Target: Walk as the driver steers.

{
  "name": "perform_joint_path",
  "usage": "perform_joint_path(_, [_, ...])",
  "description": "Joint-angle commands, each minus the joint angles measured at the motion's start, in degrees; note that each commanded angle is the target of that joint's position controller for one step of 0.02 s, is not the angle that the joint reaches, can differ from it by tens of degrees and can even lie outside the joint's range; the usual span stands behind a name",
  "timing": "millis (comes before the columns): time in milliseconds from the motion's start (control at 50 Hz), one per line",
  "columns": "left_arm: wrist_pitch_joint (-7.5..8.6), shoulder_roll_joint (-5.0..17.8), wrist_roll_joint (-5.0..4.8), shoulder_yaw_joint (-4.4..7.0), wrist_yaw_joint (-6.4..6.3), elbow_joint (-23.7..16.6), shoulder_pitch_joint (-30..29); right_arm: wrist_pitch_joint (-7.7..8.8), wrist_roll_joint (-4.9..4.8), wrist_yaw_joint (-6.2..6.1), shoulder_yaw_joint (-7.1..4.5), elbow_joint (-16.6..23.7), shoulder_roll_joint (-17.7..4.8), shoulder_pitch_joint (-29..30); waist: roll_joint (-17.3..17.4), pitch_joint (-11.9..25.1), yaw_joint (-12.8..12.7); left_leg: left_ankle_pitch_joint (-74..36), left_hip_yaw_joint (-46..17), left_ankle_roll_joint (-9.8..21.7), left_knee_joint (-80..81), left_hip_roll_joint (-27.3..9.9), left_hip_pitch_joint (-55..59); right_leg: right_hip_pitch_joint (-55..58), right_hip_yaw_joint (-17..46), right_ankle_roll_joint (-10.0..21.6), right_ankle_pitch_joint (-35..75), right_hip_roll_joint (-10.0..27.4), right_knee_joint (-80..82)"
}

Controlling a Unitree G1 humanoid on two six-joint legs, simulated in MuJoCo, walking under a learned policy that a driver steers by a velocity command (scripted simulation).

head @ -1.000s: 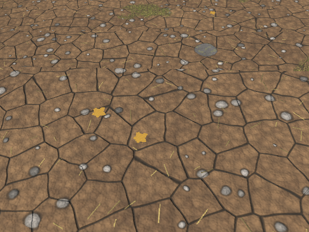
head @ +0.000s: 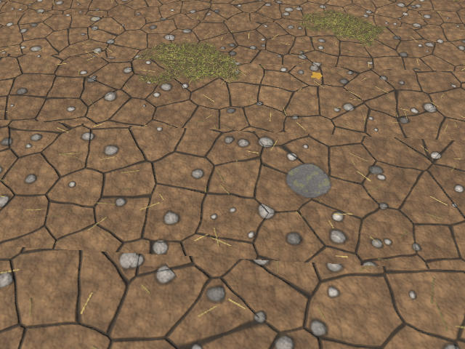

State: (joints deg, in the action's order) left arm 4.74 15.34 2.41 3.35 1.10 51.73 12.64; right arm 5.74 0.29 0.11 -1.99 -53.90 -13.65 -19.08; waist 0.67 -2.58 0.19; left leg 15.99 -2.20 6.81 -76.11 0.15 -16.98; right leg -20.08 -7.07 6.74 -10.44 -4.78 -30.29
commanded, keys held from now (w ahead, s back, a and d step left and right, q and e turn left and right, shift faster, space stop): w+shift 1.00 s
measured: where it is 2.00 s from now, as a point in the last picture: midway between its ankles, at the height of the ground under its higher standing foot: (233, 94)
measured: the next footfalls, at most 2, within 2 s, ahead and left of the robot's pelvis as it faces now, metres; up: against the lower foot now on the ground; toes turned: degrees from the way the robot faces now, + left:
left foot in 0.34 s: +0.56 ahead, +0.11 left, +0.00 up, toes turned +3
right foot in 0.90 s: +1.04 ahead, -0.09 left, -0.18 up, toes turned -5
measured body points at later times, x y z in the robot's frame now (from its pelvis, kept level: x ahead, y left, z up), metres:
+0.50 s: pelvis +0.49 +0.04 +0.01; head +0.51 +0.04 +0.46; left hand +0.57 +0.32 -0.12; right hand +0.54 -0.24 -0.12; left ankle +0.52 +0.10 -0.73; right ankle +0.40 -0.09 -0.62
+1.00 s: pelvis +0.99 -0.01 -0.18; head +1.02 +0.00 +0.27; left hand +1.05 +0.26 -0.32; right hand +0.99 -0.27 -0.32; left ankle +0.81 +0.13 -0.65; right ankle +1.00 -0.08 -0.91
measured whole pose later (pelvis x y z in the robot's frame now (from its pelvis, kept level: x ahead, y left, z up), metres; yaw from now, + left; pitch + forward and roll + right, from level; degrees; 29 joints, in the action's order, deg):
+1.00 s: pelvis +0.99 -0.01 -0.18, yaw +0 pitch +2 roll -1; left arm 5.0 14.6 3.4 3.2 0.1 53.6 15.2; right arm 4.2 0.5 -3.3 -0.9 -55.9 -13.4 -19.6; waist 0.5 -2.4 1.3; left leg 33.0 -6.0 6.8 -103.8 0.9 -24.3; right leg -17.8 -6.7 5.5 -14.4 -3.3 -31.9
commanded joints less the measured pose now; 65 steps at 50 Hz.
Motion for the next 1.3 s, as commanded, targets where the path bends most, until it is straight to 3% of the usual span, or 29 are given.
perform_joint_path(20, [1.45,0.46,-0.51,-0.14,-0.39,1.38,7.30,-0.79,1.83,1.42,0.26,5.17,-1.32,-0.74,-0.26,1.01,1.67,-1.40,-3.69,-0.69,0.02,-6.09,-17.93,10.57,24.82,6.17,-10.19,16.20,20.50])
perform_joint_path(200, [4.09,5.95,-3.35,0.01,-0.49,3.36,16.84,-1.08,1.06,3.57,2.60,15.11,-1.89,22.89,-1.37,-7.02,-2.12,-28.14,9.11,-1.48,38.74,-4.65,-12.81,8.90,8.00,3.29,26.15,11.13,31.55])
perform_joint_path(280, [2.67,9.95,-1.97,0.26,-1.54,4.47,18.63,-0.77,1.45,2.32,1.34,15.52,-6.45,21.17,-5.34,-2.10,0.16,-19.19,10.33,1.34,45.64,1.62,-9.80,28.29,5.23,0.94,62.29,14.59,19.35])
perform_joint_path(320, [0.57,12.80,-0.19,1.05,-2.60,4.44,16.86,-0.99,0.91,1.21,-0.89,10.74,-10.99,4.76,-7.45,8.03,8.12,-12.62,8.96,2.64,45.95,4.57,7.54,28.92,4.99,0.08,65.29,15.75,-1.57])
perform_joint_path(340, [-0.07,12.26,-0.04,1.02,-3.04,3.23,14.16,-1.39,1.35,0.17,-2.02,7.29,-12.84,-7.94,-7.07,14.57,14.19,-7.68,3.58,4.48,44.32,-0.65,21.81,20.57,4.07,-0.36,55.85,14.57,-19.50])
perform_joint_path(360, [0.17,5.21,-0.90,-0.21,-2.13,0.75,16.65,-1.74,2.56,-0.73,-3.42,6.25,-17.95,-13.95,5.36,21.32,11.43,6.48,-15.17,6.53,44.15,-14.93,35.62,4.20,3.84,-0.55,16.47,6.79,-42.69])
perform_joint_path(380, [1.40,2.47,-4.57,-0.76,-1.22,-0.02,22.08,-1.73,2.42,0.18,-4.00,5.92,-17.72,-12.36,16.64,28.86,6.87,10.09,-45.96,14.20,55.26,-24.11,47.38,-14.77,12.15,-1.73,-17.14,-2.18,-59.67])
perform_joint_path(440, [1.92,4.61,-2.62,-0.71,-1.76,-3.19,6.75,-0.55,1.91,1.16,-2.94,4.90,-8.65,-2.45,-3.21,6.68,3.72,-6.83,-23.10,8.98,59.34,-16.56,22.25,-19.57,12.99,0.01,-6.65,7.59,-51.07])
perform_joint_path(500, [-1.51,2.06,-0.83,-1.15,-0.50,-4.35,5.99,1.10,0.60,0.78,-1.39,3.16,-5.10,-0.73,0.19,-0.70,-2.29,-10.30,-9.87,5.24,65.49,-10.07,3.18,-8.15,13.46,-2.48,-6.94,10.66,-32.72])
perform_joint_path(540, [-2.70,2.39,-0.06,-1.65,0.08,-7.82,-0.76,2.02,-0.35,1.14,-1.98,2.38,-7.97,-1.05,3.78,-4.46,-2.26,-9.25,-6.17,6.36,70.44,-8.16,-0.89,-8.50,9.91,-3.92,-1.71,11.09,-22.04])
perform_joint_path(600, [-2.88,2.51,0.32,-1.55,1.92,-5.19,1.90,2.00,0.30,1.45,-3.53,1.01,-12.32,-6.56,2.49,1.39,-0.72,-26.80,-1.90,7.68,65.36,-9.01,6.69,-7.65,5.38,-3.20,15.86,10.00,-23.05])
perform_joint_path(640, [-1.08,5.00,-0.87,-0.31,1.63,-10.02,-10.96,2.55,-0.05,0.54,-2.02,-2.23,-7.45,-14.80,0.75,-3.43,3.05,-20.23,-4.58,6.14,61.69,-9.64,21.79,-30.08,10.22,-1.56,20.92,12.63,-15.66])
perform_joint_path(700, [0.31,3.61,-0.37,-0.70,3.03,-10.55,-14.36,3.18,-0.01,-0.61,-1.28,-0.24,-8.14,-8.49,-1.56,-3.04,2.05,-7.77,-0.10,3.14,59.75,-6.42,3.92,-8.13,4.98,-0.68,45.27,9.99,-4.03])
perform_joint_path(800, [-0.20,3.19,0.06,-1.06,1.89,-10.91,-19.08,0.84,1.56,-2.23,-0.24,-3.24,-7.16,-15.06,-0.62,-7.26,6.71,-15.08,2.90,0.76,45.27,-5.67,13.68,-8.31,0.29,-0.92,40.26,7.58,4.37])
perform_joint_path(860, [-0.08,5.14,0.41,0.18,-1.21,-3.94,4.89,-1.57,3.07,-3.90,0.16,-4.13,-8.40,-14.20,1.68,3.30,-2.16,-36.03,0.55,2.45,10.39,-5.71,21.39,8.73,1.95,-0.41,40.05,8.35,13.21])
perform_joint_path(880, [0.45,6.80,1.66,1.40,-1.49,-0.12,17.27,-2.21,0.93,-4.20,-0.84,-3.88,-9.77,-9.50,-2.23,6.38,-10.78,-34.78,3.09,1.10,-12.32,-2.58,15.62,20.68,3.49,1.17,45.43,9.83,20.88])
perform_joint_path(900, [0.12,11.87,2.43,2.60,-1.13,2.59,21.77,-2.29,0.47,-3.83,-1.50,-2.22,-7.12,-4.10,-10.35,4.35,-12.28,23.54,4.45,0.28,-37.77,5.95,-7.96,36.07,8.69,3.67,50.55,16.32,15.67])
perform_joint_path(920, [0.85,15.63,1.93,2.79,-0.93,2.46,25.59,-0.38,-3.40,-4.32,-0.19,2.42,-2.75,-11.04,-17.97,14.55,-5.11,30.58,-8.51,0.63,-39.28,5.58,-31.06,62.52,16.70,3.29,85.90,26.76,-15.77])
perform_joint_path(960, [-0.16,11.01,0.19,3.11,-0.98,3.72,25.95,0.13,-1.81,-4.28,0.73,2.88,-4.64,-4.70,-2.98,20.67,-9.04,19.37,-5.31,0.27,-34.57,0.47,-45.85,62.60,25.77,9.49,46.62,28.32,-5.16])
perform_joint_path(980, [0.04,12.62,1.28,3.82,-1.84,3.14,21.15,-0.17,0.67,-3.54,0.85,3.70,-5.52,-2.08,-5.08,16.68,-6.83,15.63,-3.38,-0.02,-31.83,-2.48,-49.11,52.40,34.44,13.78,14.76,31.09,2.47])
perform_joint_path(1000, [1.21,5.01,0.54,1.26,-1.87,3.32,19.27,-0.23,3.20,-2.55,-0.52,3.84,-8.18,3.30,4.34,10.93,-5.03,9.27,-5.36,0.18,-22.40,-4.35,-46.34,39.98,32.00,10.31,11.62,27.32,5.19])
perform_joint_path(1060, [3.19,3.23,-0.57,-0.34,-2.10,2.79,6.11,-3.04,2.47,1.23,1.36,10.27,-1.50,11.95,-1.04,-8.61,5.88,-3.60,-4.32,-5.11,15.17,-9.99,-20.09,-11.31,20.75,6.63,3.68,20.64,19.26])
perform_joint_path(1120, [3.89,7.92,-2.80,1.07,-0.97,1.53,4.34,-3.07,1.34,2.84,1.25,5.82,-2.18,3.55,-5.19,-2.14,8.51,-17.71,4.87,-3.92,25.27,-4.29,7.41,-19.11,11.12,5.79,11.27,15.06,19.61])
perform_joint_path(1160, [3.23,9.49,-3.56,1.45,-0.19,2.40,8.21,-2.89,1.40,2.05,0.22,7.55,-6.28,11.12,-0.84,-6.66,5.11,-12.62,6.94,-1.73,33.62,-3.50,0.93,-5.21,9.68,5.45,23.64,15.56,19.45])
perform_joint_path(1200, [1.58,9.83,-2.39,1.48,-0.24,4.06,12.56,-2.38,2.21,1.40,-0.81,5.34,-6.82,4.38,-2.32,-0.59,6.85,-10.06,10.02,1.05,36.13,1.77,8.48,8.23,5.50,3.01,47.16,14.86,2.88])
perform_joint_path(1220, [0.69,10.35,-1.39,1.44,-0.78,4.25,12.32,-2.24,2.22,1.12,-2.26,1.29,-9.35,-9.35,-2.23,6.47,13.29,-4.45,8.08,2.46,37.21,2.37,20.64,6.28,3.25,1.47,46.51,12.54,-15.10])
perform_joint_path(1240, [0.01,5.81,-1.01,0.85,-1.14,3.91,14.05,-2.07,2.42,0.68,-3.78,0.63,-15.01,-17.91,6.53,12.80,15.12,13.82,-10.17,5.96,41.84,-9.71,29.48,-2.29,1.49,0.35,17.42,6.72,-43.25])
perform_joint_path(1260, [0.56,0.70,-3.22,0.07,-0.64,1.57,21.06,-2.36,1.16,1.01,-3.82,1.54,-15.37,-14.95,21.28,20.96,7.85,26.51,-45.08,11.07,58.56,-21.27,37.60,-16.77,9.91,-1.05,-17.37,-2.04,-57.98])
perform_joint_path(1300, [0.69,7.09,-3.05,1.42,-1.39,-1.06,7.90,-2.35,0.94,0.73,-3.56,3.50,-10.25,-3.15,3.93,2.47,6.13,16.71,-31.72,10.76,59.02,-19.17,22.87,-25.15,12.75,-0.34,-7.03,5.00,-52.24])
Keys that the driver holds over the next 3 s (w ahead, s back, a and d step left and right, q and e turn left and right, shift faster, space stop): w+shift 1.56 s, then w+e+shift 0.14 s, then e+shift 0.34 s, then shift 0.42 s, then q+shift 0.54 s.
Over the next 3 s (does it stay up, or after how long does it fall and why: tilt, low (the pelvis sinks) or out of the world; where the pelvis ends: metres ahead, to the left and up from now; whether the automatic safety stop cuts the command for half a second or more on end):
stays up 2.10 -0.02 -0.34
